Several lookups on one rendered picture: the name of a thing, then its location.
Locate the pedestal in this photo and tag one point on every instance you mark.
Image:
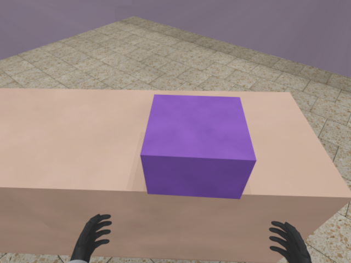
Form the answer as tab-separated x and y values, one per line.
67	155

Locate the robot right hand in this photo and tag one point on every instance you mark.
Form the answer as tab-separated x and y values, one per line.
294	244

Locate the robot left hand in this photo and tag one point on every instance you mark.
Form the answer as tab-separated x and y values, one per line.
86	244

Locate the carton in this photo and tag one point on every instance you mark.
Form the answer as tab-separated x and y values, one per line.
197	146

